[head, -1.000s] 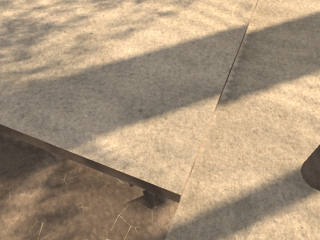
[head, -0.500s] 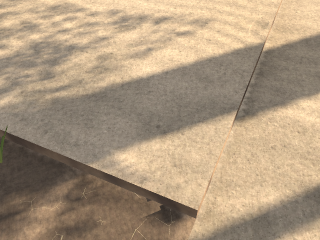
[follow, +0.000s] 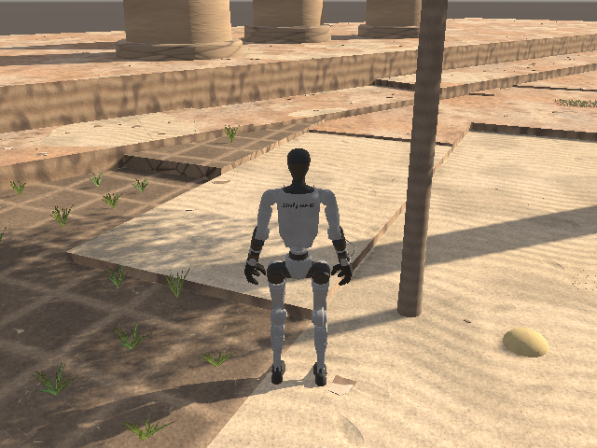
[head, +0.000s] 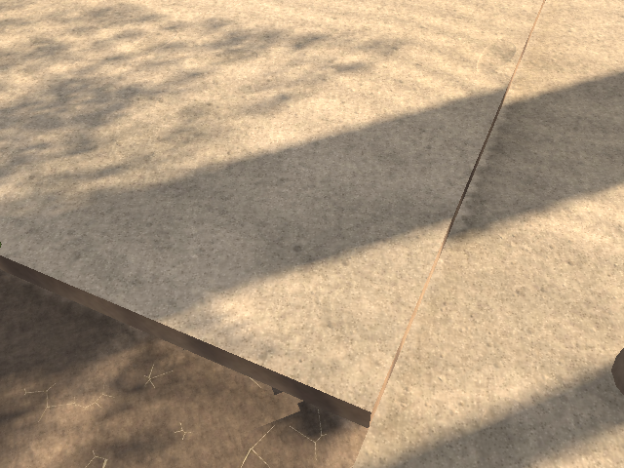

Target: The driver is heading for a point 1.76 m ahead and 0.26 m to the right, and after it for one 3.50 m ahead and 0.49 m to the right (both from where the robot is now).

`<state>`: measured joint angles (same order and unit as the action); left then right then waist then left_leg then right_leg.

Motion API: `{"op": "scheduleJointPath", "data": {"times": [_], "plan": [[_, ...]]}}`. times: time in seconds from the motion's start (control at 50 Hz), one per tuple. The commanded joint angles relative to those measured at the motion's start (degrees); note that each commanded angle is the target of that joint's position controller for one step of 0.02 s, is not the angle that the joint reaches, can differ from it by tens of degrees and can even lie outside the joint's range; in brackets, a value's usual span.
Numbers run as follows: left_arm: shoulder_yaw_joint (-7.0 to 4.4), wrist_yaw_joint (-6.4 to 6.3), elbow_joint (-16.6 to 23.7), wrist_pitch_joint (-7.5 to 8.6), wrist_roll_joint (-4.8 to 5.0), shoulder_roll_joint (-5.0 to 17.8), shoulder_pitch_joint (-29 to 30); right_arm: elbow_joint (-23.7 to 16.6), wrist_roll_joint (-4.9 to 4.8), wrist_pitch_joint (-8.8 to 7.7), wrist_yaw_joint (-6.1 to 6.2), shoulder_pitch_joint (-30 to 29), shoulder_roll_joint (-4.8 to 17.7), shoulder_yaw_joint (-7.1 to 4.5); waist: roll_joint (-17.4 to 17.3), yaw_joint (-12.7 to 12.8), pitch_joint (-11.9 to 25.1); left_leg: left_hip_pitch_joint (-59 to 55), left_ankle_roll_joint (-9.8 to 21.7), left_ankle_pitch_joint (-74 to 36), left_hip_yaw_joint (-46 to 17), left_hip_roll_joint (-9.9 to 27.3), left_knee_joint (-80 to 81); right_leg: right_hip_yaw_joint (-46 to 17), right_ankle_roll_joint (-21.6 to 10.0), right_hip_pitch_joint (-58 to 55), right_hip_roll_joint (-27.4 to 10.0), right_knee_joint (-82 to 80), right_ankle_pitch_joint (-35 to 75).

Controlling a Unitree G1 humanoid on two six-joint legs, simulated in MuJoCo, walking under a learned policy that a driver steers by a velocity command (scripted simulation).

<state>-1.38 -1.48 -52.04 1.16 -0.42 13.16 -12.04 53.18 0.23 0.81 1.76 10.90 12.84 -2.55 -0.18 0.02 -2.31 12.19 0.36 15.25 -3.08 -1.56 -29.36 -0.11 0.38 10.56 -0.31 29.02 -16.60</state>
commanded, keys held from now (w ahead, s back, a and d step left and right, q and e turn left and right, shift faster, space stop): no key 0.90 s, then w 0.10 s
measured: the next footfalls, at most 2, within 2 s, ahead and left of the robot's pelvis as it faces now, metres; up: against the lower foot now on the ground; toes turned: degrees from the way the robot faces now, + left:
right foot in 1.60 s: +0.43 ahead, -0.12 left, +0.00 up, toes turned -3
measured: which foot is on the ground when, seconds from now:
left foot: down 0.00-1.00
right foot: down 0.00-1.00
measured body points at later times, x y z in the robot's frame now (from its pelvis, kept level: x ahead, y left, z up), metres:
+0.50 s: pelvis +0.00 -0.01 +0.00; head +0.01 -0.01 +0.45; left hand +0.04 +0.24 -0.15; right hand +0.04 -0.26 -0.15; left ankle +0.01 +0.12 -0.74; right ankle -0.01 -0.12 -0.74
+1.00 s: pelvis +0.00 -0.01 +0.00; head +0.01 -0.01 +0.45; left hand +0.01 +0.23 -0.15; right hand +0.01 -0.26 -0.16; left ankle +0.00 +0.12 -0.73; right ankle -0.01 -0.12 -0.74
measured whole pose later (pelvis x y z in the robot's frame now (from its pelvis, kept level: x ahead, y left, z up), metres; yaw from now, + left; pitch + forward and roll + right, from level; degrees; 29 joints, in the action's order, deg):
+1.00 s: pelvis +0.00 -0.01 +0.00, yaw +0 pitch -1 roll +0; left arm -0.5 -2.2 -62.0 0.8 0.6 11.2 -17.0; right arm 64.3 -0.4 0.0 2.5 14.7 11.2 -1.0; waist -0.1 0.2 -1.0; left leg 13.6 0.6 20.3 -3.1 -0.6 -31.7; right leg -0.2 -1.6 11.6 0.9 30.1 -18.8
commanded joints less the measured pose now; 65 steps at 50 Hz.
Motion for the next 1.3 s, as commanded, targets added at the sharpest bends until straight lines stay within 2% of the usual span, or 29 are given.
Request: {"op": "scheduleJointPath", "data": {"times": [0.02,0.42,0.9,0.92,0.94,0.98,1.0,1.02,1.04,1.06,1.08,1.1,1.12,1.14,1.16,1.18,1.2,1.22,1.24,1.28,1.3], "plan": [[-1.23,-0.25,1.2,0.58,0.05,6.1,-0.4,-1.0,-0.06,-0.56,0.30,-0.2,6.2,-1.26,0.2,0.0,1.3,-1.7,1.3,-9.8,-2.7,2.7,4.7,-2.0,-0.8,1.9,-2.0,-5.5,7.6],[-0.40,-0.63,-5.6,0.29,0.20,5.3,-3.0,6.7,-0.21,-0.57,0.62,0.8,5.3,-0.42,0.1,0.0,0.1,-1.3,0.7,-8.5,-1.3,2.2,5.9,-1.6,-1.3,2.1,-1.2,-6.8,6.5],[0.29,-0.59,-8.8,0.07,0.37,3.5,-6.3,9.7,-0.29,-0.80,0.85,4.2,3.9,0.85,0.2,0.0,-0.7,-0.1,0.3,-7.4,-0.4,1.9,6.0,-1.7,-1.9,2.7,-0.7,-7.2,6.1],[0.42,-0.65,-9.4,-0.01,0.34,2.9,-7.4,10.3,-0.26,-0.77,0.87,5.4,3.1,1.06,0.4,0.0,0.7,-0.7,0.4,-2.3,0.5,1.2,6.0,-1.3,-2.0,2.1,-0.3,-7.7,0.2],[0.11,-0.85,-9.6,-0.20,0.67,3.7,-7.7,10.5,-0.54,-0.71,0.98,5.7,3.3,0.96,1.1,0.1,-0.2,0.6,0.7,5.8,1.8,-0.1,4.6,-1.5,-2.8,3.0,0.1,-8.0,-8.9],[-0.72,-1.11,-8.8,-0.18,1.31,6.1,-8.0,9.5,-0.78,-1.23,1.02,4.9,4.1,0.65,3.2,0.7,-4.2,7.0,2.0,19.1,2.9,-1.2,0.8,-6.2,-5.9,6.1,-2.6,-10.3,-26.0],[-1.11,-1.04,-8.8,0.28,1.58,7.2,-9.4,8.6,-0.80,-2.01,0.78,3.7,3.3,0.82,5.2,1.4,-5.8,10.5,2.4,18.6,3.1,-0.9,-2.2,-11.2,-8.0,5.7,-6.0,-12.7,-30.2],[-1.73,-0.88,-9.0,0.85,1.86,8.7,-11.2,7.9,-0.91,-3.02,0.34,2.7,1.8,1.13,8.4,2.0,-5.9,13.0,2.2,13.9,4.7,-1.0,-7.4,-18.1,-10.6,3.9,-10.8,-16.2,-32.7],[-2.36,-0.75,-9.0,1.31,1.95,10.1,-11.7,7.3,-1.09,-3.95,-0.13,2.3,1.2,1.26,10.6,2.1,-6.2,13.7,2.3,9.4,4.9,0.4,-13.0,-24.7,-13.3,3.9,-15.9,-19.3,-32.8],[-2.48,-0.64,-8.4,1.67,1.78,9.9,-10.7,7.0,-1.36,-4.64,-0.59,2.0,1.8,1.07,9.7,1.5,-6.8,14.0,3.1,9.0,3.9,2.1,-15.8,-27.3,-14.5,5.4,-18.0,-20.6,-31.0],[-2.42,-0.43,-7.5,1.97,1.66,9.4,-9.0,6.8,-1.62,-5.15,-0.93,2.5,1.8,0.95,8.9,0.4,-7.1,13.4,3.9,11.0,3.6,2.9,-15.4,-26.3,-14.1,6.2,-17.9,-20.6,-28.6],[-2.40,-0.17,-6.5,2.12,2.10,9.4,-6.6,7.1,-1.91,-5.56,-1.16,4.1,1.2,1.04,9.0,-1.2,-7.3,10.0,4.8,11.7,3.9,3.3,-10.0,-23.3,-12.7,7.8,-16.7,-19.5,-26.2],[-2.32,0.04,-5.3,1.99,2.76,9.1,-3.3,8.3,-1.99,-5.91,-1.24,7.5,1.0,0.88,8.0,-3.5,-7.1,1.5,5.5,8.2,5.4,2.4,-1.0,-17.7,-10.4,11.9,-13.3,-17.2,-22.6],[-2.30,0.19,-4.7,1.86,2.89,8.7,-2.3,10.4,-1.63,-5.96,-1.17,11.3,1.8,0.25,6.1,-4.6,-6.0,-6.4,4.6,3.0,6.7,0.0,3.4,-12.4,-8.6,14.9,-9.0,-12.7,-17.8],[-1.89,0.30,-3.8,2.14,2.64,7.2,-1.2,12.0,-1.27,-5.89,-1.14,16.5,3.5,-0.49,1.3,-6.1,-3.7,-13.2,4.7,2.4,1.2,2.9,5.8,-7.5,-6.7,18.6,-5.3,-3.5,-11.3],[-0.75,0.67,-2.6,2.94,1.96,3.0,-0.4,13.0,-1.46,-5.92,-0.92,24.4,8.5,-1.80,-12.3,-8.1,0.0,-21.3,8.8,10.0,-17.1,14.2,14.5,1.5,-3.3,26.6,0.9,16.4,-6.9],[-0.70,0.55,-0.7,4.03,2.45,2.5,0.3,13.2,-0.93,-6.70,-1.71,28.1,12.5,-2.35,-18.5,-8.3,-0.1,-22.0,16.1,17.2,-37.1,23.7,21.3,-0.1,-3.1,35.8,3.5,30.1,-15.4],[-1.09,0.83,-0.6,4.74,3.35,4.5,0.8,11.8,-0.51,-7.62,-1.82,22.7,8.4,-1.07,-9.5,-5.2,-4.2,-19.1,16.6,18.7,-36.5,24.6,20.9,-4.3,-4.2,40.2,-0.7,38.7,-12.8],[-1.09,1.43,-0.9,5.31,3.55,4.8,0.4,10.1,-0.63,-8.16,-2.00,18.4,5.9,-0.33,-6.0,-3.5,-5.5,-18.1,14.5,16.1,-29.6,21.9,20.8,-5.2,-5.3,42.0,-3.0,40.6,-6.3],[-1.93,1.78,-1.2,5.96,2.12,6.2,1.2,8.3,-0.82,-7.95,-2.56,14.5,4.8,0.35,-3.2,-1.8,-5.1,-17.2,10.6,1.9,-18.3,17.6,21.4,-3.6,-5.4,40.8,-5.8,36.4,2.3],[-2.18,2.13,-1.0,5.90,1.80,6.2,2.0,8.3,-0.57,-7.43,-2.53,15.4,3.2,0.91,-3.7,-1.9,-4.2,-16.5,9.3,-5.4,-13.5,15.5,21.5,-2.5,-4.8,38.6,-6.4,34.3,4.6]]}}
